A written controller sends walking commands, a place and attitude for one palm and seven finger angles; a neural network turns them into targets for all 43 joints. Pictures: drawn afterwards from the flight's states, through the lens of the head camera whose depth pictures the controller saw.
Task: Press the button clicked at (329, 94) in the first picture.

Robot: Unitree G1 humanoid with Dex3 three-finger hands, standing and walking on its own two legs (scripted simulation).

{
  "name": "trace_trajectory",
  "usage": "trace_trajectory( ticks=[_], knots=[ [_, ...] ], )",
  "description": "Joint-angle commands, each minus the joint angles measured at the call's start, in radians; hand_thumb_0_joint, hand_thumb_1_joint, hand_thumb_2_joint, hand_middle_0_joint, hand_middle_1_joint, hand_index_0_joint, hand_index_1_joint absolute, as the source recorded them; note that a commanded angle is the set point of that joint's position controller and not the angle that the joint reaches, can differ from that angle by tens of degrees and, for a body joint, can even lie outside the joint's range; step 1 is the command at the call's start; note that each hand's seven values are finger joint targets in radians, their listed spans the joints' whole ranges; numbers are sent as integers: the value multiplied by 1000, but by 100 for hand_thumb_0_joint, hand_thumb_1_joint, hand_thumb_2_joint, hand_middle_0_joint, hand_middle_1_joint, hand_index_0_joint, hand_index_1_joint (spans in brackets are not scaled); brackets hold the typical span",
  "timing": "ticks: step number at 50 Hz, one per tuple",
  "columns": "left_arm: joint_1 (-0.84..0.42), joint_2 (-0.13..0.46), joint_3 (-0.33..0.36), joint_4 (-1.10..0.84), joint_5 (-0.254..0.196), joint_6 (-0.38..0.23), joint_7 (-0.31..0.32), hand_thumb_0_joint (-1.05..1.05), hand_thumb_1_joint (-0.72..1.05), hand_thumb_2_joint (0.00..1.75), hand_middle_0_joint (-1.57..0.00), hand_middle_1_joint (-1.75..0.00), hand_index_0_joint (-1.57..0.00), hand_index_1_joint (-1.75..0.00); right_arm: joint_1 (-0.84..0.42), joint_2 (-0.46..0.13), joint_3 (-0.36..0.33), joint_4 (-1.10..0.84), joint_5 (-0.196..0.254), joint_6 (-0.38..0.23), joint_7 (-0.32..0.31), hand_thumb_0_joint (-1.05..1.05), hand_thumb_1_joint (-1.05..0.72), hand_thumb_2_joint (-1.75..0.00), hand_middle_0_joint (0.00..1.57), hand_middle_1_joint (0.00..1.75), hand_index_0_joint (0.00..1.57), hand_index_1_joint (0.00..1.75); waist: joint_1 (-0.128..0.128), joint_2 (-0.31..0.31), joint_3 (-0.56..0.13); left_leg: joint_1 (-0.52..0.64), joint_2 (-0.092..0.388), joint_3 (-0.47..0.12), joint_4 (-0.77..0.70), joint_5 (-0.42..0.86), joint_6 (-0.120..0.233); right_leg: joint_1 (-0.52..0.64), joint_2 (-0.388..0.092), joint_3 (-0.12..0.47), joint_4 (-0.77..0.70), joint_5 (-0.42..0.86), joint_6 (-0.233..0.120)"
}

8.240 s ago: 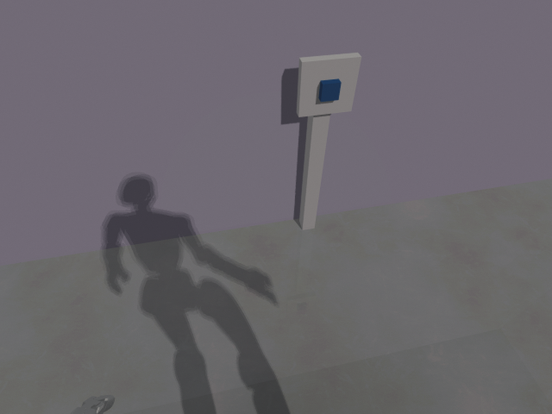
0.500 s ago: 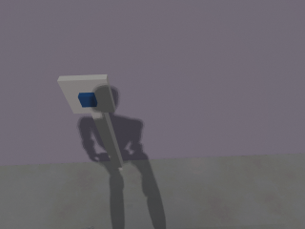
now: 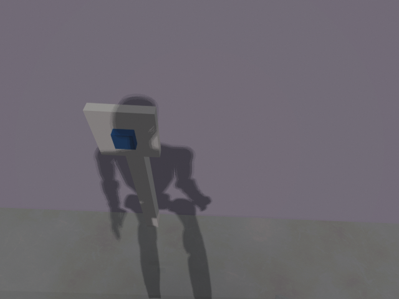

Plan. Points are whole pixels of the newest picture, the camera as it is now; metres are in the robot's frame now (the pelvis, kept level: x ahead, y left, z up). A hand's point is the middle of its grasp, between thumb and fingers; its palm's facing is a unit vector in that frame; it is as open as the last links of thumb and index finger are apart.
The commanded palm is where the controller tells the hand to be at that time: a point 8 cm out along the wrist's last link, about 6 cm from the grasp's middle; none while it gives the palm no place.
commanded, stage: come to a stop and stand still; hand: left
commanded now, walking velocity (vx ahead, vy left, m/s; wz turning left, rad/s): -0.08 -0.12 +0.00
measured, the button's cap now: (124, 138) +0.49 +0.27 -0.04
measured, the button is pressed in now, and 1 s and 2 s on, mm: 0 0 0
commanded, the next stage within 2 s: look again from close up in 0.98 s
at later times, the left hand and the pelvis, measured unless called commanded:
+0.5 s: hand out of the picture -0.06 +0.12 -0.15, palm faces +0.10 -0.97 -0.23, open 7.3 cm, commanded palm none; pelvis -0.06 -0.05 +0.01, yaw +1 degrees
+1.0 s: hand out of the picture -0.07 +0.16 -0.18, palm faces +0.05 -0.99 -0.16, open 7.4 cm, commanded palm none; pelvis -0.06 +0.00 +0.01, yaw +0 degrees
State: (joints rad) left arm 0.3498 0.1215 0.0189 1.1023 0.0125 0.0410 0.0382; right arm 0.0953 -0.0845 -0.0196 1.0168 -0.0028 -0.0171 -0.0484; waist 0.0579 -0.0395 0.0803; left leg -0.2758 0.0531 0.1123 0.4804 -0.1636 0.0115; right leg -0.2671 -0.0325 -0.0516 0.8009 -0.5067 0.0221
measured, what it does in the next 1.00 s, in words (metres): steps on the spot: right foot, then left foot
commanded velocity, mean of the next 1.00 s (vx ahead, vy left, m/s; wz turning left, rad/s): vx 0.06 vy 0.06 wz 0.00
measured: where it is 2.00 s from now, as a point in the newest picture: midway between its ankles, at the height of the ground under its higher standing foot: outside the picture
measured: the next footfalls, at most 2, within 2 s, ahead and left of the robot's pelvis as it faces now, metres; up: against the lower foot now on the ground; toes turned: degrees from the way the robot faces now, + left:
right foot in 0.20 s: +0.00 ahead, -0.17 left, +0.00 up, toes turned -3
left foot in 0.66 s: -0.04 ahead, +0.11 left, +0.00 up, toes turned +4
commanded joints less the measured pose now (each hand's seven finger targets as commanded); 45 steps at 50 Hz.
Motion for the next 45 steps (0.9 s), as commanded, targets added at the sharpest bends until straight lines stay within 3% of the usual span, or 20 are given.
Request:
trace_trajectory(
  ticks=[1,4,7,8,9,10,11,13,15,18,23,27,30,31,32,33,34,36,39,45],
  knots=[
    [73,97,51,-70,10,1,-3,0,90,90,-20,-30,-20,-30,112,-239,-70,-17,-16,21,-19,0,-90,-90,20,30,20,30,-59,190,-136,140,314,-218,-109,598,187,-145,-21,55,230,-20,12],
    [57,71,53,-106,9,3,-11,0,90,90,-20,-30,-20,-30,83,-245,-83,-45,-23,23,-6,0,-90,-90,20,30,20,30,-55,194,-176,81,291,-210,-131,347,165,-87,-24,27,123,2,11],
    [130,54,48,-81,8,-15,-16,0,90,90,-20,-30,-20,-30,37,-234,-84,-50,-26,34,12,0,-90,-90,20,30,20,30,-20,219,-175,-56,219,-183,-136,-102,93,103,-10,-32,-175,130,1],
    [173,71,47,-58,13,-24,-15,0,90,90,-20,-30,-20,-30,37,-210,-78,-50,-22,41,19,0,-90,-90,20,30,20,30,1,143,-156,-151,151,-147,-96,-271,47,196,-2,-45,-311,202,3],
    [175,118,48,-57,24,-34,-11,0,90,90,-20,-30,-20,-30,44,-147,-66,-54,-12,52,24,0,-90,-90,20,30,20,30,3,-27,-96,-222,51,-82,37,-378,-16,155,-110,102,-501,30,-19],
    [105,198,50,-85,26,-38,-8,0,90,90,-20,-30,-20,-30,27,-93,-53,-82,-9,61,36,0,-90,-90,20,30,20,30,-8,-247,-5,-264,-17,-41,191,-355,-59,-8,-293,377,-684,-267,-91],
    [8,234,51,-131,22,-32,-3,0,90,90,-20,-30,-20,-30,-8,-143,-62,-96,-15,64,44,0,-90,-90,20,30,20,30,-4,-192,57,-197,13,-97,304,-332,-46,-198,-360,436,-769,-387,-140],
    [-83,229,60,-149,21,-47,2,0,90,90,-20,-30,-20,-30,46,-150,-64,-60,-22,68,51,0,-90,-90,20,30,20,30,-43,-157,95,-187,10,-125,415,-229,-37,-241,-318,415,-761,-301,-122],
    [-104,204,50,-143,16,-54,-2,0,90,90,-20,-30,-20,-30,153,-161,-68,-7,-28,61,59,0,-90,-90,20,30,20,30,-71,-124,107,-190,6,-106,475,-131,-39,-185,-264,278,-700,-122,-100],
    [-26,205,56,-125,14,-63,-2,0,90,90,-20,-30,-20,-30,196,-166,-67,-1,-28,47,65,0,-90,-90,20,30,20,30,-39,-86,55,-236,-10,-79,462,-103,-53,-1,-254,218,-647,36,-105],
    [75,197,64,-91,17,-64,8,0,90,90,-20,-30,-20,-30,157,-165,-59,-39,-27,39,60,0,-90,-90,20,30,20,30,18,-110,-10,-276,6,-89,357,-194,-63,194,-305,267,-612,119,-162],
    [66,193,63,-69,22,-61,5,0,90,90,-20,-30,-20,-30,173,-132,-41,-34,-14,25,47,0,-90,-90,20,30,20,30,17,-151,-52,-133,-10,-73,152,-258,-51,182,-292,250,-556,324,-181],
    [-5,174,55,-59,7,-55,3,0,90,90,-20,-30,-20,-30,298,-109,-29,29,-4,9,33,0,-90,-90,20,30,20,30,-51,-106,-92,159,-34,-46,-121,-44,-44,37,-198,141,-443,370,-107],
    [-11,141,45,-61,-1,-49,1,0,90,90,-20,-30,-20,-30,326,-137,-30,45,-4,0,26,0,-90,-90,20,30,20,30,-59,-17,-105,245,16,-90,-143,0,-31,-38,-137,96,-382,302,-68],
    [8,96,33,-59,-5,-45,-4,0,90,90,-20,-30,-20,-30,329,-186,-37,46,-9,-7,20,0,-90,-90,20,30,20,30,-54,135,-110,243,134,-225,-162,47,13,-92,-73,41,-323,244,-29],
    [3,69,27,-60,-2,-40,-5,0,90,90,-20,-30,-20,-30,307,-226,-43,34,-8,-1,15,0,-90,-90,20,30,20,30,-48,201,-78,154,227,-294,-212,7,65,-62,-44,-11,-278,164,-2],
    [-8,54,24,-59,3,-39,-4,0,90,90,-20,-30,-20,-30,265,-231,-40,25,-13,7,13,0,-90,-90,20,30,20,30,-36,175,-12,27,233,-282,-240,-76,79,-17,-42,-17,-276,150,4],
    [-22,61,16,-26,10,-31,-7,0,90,90,-20,-30,-20,-30,214,-182,-24,39,-10,1,8,0,-90,-90,20,30,20,30,-31,208,62,-25,154,-235,-272,-110,55,16,-47,-16,-295,230,6],
    [37,76,6,22,5,-40,-7,0,90,90,-20,-30,-20,-30,230,-154,-13,61,-4,-7,0,0,-90,-90,20,30,20,30,-25,131,32,55,100,-166,-180,128,34,59,-67,26,-381,374,-1],
    [16,90,-1,35,3,-43,-1,0,90,90,-20,-30,-20,-30,255,-151,-13,82,-1,-9,5,0,-90,-90,20,30,20,30,-44,40,27,82,74,-142,-171,80,8,72,-81,41,-427,397,2]
  ],
)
